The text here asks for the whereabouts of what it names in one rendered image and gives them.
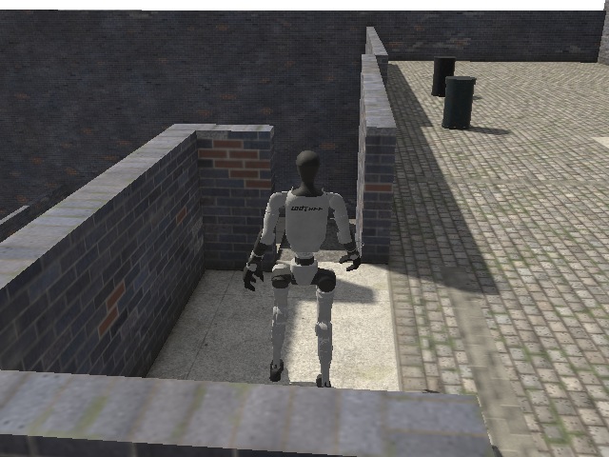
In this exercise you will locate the right robot hand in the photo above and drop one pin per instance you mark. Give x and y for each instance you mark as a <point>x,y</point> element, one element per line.
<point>355,265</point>

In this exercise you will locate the right robot upper arm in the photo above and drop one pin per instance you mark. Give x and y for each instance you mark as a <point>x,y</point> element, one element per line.
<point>336,202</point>

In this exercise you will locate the left robot upper arm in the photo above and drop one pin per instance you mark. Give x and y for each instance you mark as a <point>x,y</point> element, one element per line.
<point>275,201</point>

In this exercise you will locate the right robot forearm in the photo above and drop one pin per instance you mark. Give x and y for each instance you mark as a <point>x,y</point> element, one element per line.
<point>351,248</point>

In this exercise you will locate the left robot hand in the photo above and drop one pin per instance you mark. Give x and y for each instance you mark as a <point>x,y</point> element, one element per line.
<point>247,277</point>

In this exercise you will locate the right robot thigh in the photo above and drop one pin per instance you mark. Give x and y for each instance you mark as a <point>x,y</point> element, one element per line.
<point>326,282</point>

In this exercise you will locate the humanoid robot head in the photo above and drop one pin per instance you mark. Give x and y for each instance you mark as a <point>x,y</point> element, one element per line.
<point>308,163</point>

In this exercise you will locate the left robot forearm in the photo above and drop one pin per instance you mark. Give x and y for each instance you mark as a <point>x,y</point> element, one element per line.
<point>257,253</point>

